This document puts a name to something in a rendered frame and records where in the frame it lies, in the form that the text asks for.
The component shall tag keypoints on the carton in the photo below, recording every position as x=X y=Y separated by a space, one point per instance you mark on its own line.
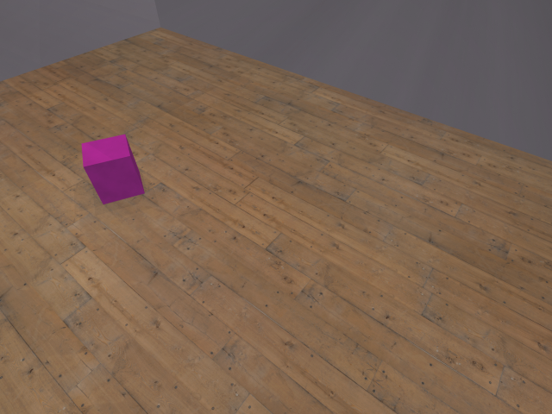
x=111 y=167

